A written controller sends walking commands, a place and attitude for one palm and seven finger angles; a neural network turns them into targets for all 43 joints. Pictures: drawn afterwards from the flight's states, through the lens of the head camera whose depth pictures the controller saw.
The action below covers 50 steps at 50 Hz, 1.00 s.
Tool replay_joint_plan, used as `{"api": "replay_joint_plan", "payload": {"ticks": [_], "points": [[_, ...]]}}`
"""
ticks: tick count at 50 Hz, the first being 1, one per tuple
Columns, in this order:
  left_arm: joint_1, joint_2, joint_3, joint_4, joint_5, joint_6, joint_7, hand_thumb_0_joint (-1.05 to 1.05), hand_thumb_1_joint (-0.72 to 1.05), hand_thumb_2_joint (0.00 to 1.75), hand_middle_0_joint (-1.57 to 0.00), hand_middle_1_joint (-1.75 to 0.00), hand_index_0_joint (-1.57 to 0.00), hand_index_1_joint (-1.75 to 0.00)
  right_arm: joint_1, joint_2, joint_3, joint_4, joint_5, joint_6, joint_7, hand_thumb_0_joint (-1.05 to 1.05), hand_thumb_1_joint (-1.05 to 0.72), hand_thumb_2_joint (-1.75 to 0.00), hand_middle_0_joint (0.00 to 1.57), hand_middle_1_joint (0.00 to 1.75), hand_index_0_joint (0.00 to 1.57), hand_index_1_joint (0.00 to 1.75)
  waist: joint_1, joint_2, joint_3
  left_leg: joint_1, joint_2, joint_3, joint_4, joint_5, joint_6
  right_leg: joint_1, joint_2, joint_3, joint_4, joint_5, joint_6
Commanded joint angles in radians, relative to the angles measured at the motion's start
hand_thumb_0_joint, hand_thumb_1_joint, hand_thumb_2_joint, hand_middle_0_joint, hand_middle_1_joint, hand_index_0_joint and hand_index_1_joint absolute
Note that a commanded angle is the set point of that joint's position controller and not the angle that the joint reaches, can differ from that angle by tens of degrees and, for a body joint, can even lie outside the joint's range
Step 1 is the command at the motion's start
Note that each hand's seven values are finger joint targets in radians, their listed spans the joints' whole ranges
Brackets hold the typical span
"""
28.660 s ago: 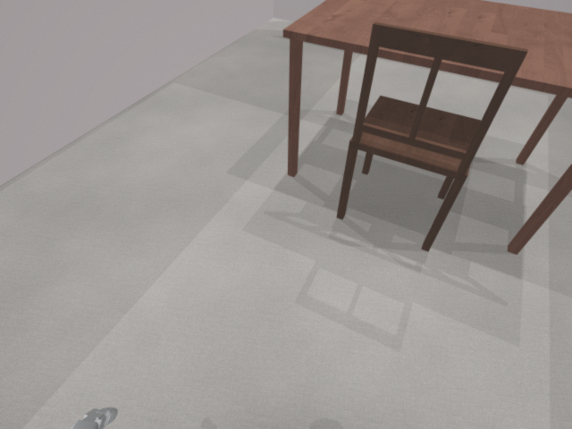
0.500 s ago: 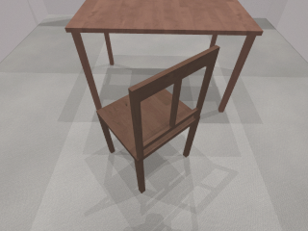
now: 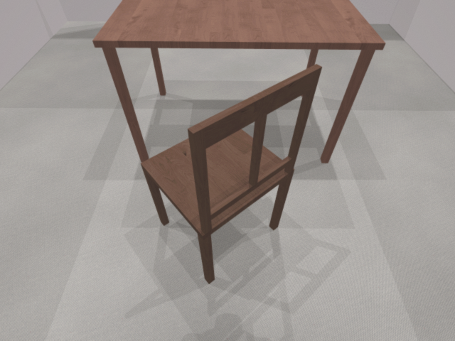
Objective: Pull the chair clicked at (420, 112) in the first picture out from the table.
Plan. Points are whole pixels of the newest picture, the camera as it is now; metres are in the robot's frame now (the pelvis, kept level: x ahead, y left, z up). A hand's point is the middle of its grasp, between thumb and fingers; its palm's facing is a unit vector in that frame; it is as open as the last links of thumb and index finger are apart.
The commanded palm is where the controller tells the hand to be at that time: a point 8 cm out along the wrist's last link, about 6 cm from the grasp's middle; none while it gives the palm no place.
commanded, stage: stand and wait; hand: left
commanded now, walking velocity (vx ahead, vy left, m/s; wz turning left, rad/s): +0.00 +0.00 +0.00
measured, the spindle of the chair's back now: (256, 153) +0.63 -0.05 -0.10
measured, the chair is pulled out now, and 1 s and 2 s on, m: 0.47 0.47 0.47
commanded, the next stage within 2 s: none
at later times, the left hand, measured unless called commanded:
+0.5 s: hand out of the picture -0.02 +0.15 -0.18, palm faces +0.05 -0.99 -0.16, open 7.4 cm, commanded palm none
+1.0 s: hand out of the picture -0.01 +0.14 -0.17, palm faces +0.05 -0.98 -0.17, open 7.4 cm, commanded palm none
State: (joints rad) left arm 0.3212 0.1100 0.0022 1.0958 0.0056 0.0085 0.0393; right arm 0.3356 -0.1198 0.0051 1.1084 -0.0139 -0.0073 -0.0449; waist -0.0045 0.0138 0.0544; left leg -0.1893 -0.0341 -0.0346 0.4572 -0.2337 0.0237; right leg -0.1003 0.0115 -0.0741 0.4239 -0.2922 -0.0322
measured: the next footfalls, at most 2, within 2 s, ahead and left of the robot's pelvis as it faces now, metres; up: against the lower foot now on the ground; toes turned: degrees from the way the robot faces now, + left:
none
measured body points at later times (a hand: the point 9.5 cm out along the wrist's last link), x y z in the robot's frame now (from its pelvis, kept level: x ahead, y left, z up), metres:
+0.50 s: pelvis +0.00 +0.00 +0.00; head +0.02 -0.01 +0.45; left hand -0.02 +0.20 -0.16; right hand -0.02 -0.21 -0.16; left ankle +0.01 +0.11 -0.74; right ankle -0.04 -0.10 -0.74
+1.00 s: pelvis +0.00 -0.01 +0.00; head +0.02 -0.02 +0.45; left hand -0.01 +0.19 -0.16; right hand -0.02 -0.22 -0.16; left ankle +0.01 +0.11 -0.74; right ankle -0.04 -0.10 -0.74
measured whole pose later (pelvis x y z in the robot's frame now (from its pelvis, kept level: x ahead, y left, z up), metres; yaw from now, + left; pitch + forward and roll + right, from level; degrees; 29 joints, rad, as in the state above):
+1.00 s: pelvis +0.00 -0.01 +0.00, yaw +0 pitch -2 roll +0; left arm 0.32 0.10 0.00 1.09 0.01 0.01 0.04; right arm 0.32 -0.12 0.01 1.10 -0.01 -0.01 -0.05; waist 0.00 0.01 0.06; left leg -0.19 -0.02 -0.04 0.46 -0.24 0.01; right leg -0.10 0.02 -0.08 0.43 -0.30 -0.05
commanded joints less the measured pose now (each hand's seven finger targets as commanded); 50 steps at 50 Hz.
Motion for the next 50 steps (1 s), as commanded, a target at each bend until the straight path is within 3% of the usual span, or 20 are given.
{"api": "replay_joint_plan", "payload": {"ticks": [1, 13, 16, 28, 35, 50], "points": [[0.091, 0.086, 0.012, -0.023, -0.003, -0.01, 0.004, 0.0, 0.9, 0.9, -0.2, -0.3, -0.2, -0.3, 0.094, -0.086, -0.018, -0.021, 0.003, -0.011, -0.007, 0.0, -0.9, -0.9, 0.2, 0.3, 0.2, 0.3, 0.004, -0.019, 0.048, -0.011, 0.105, -0.104, -0.076, 0.157, 0.043, -0.067, -0.11, 0.106, -0.084, 0.117, -0.031], [0.091, 0.087, 0.012, -0.025, -0.002, -0.009, 0.004, 0.0, 0.9, 0.9, -0.2, -0.3, -0.2, -0.3, 0.094, -0.081, -0.018, -0.02, 0.003, -0.008, -0.006, 0.0, -0.9, -0.9, 0.2, 0.3, 0.2, 0.3, 0.003, -0.02, 0.069, -0.029, 0.101, -0.104, -0.076, 0.128, 0.041, -0.077, -0.108, 0.108, -0.089, 0.096, -0.034], [0.093, 0.087, 0.012, -0.026, -0.003, -0.011, 0.004, 0.0, 0.9, 0.9, -0.2, -0.3, -0.2, -0.3, 0.099, -0.082, -0.017, -0.021, 0.004, -0.012, -0.007, 0.0, -0.9, -0.9, 0.2, 0.3, 0.2, 0.3, 0.002, -0.011, 0.03, -0.003, 0.102, -0.1, -0.068, 0.169, 0.043, -0.064, -0.112, 0.11, -0.082, 0.131, -0.033], [0.089, 0.083, 0.013, -0.029, -0.002, -0.008, 0.004, 0.0, 0.9, 0.9, -0.2, -0.3, -0.2, -0.3, 0.091, -0.081, -0.017, -0.024, 0.004, -0.009, -0.008, 0.0, -0.9, -0.9, 0.2, 0.3, 0.2, 0.3, 0.003, -0.009, 0.069, -0.017, 0.105, -0.103, -0.073, 0.156, 0.045, -0.079, -0.106, 0.107, -0.088, 0.117, -0.032], [0.09, 0.087, 0.013, -0.034, -0.003, -0.01, 0.004, 0.0, 0.9, 0.9, -0.2, -0.3, -0.2, -0.3, 0.087, -0.083, -0.018, -0.024, 0.004, -0.009, -0.008, 0.0, -0.9, -0.9, 0.2, 0.3, 0.2, 0.3, 0.004, -0.015, 0.035, -0.003, 0.101, -0.097, -0.058, 0.174, 0.042, -0.06, -0.112, 0.108, -0.087, 0.139, -0.034], [0.086, 0.087, 0.014, -0.034, -0.004, -0.012, 0.004, 0.0, 0.9, 0.9, -0.2, -0.3, -0.2, -0.3, 0.081, -0.084, -0.016, -0.023, 0.005, -0.008, -0.01, 0.0, -0.9, -0.9, 0.2, 0.3, 0.2, 0.3, 0.003, -0.024, 0.043, 0.006, 0.102, -0.089, -0.052, 0.196, 0.04, -0.06, -0.111, 0.111, -0.089, 0.168, -0.035]]}}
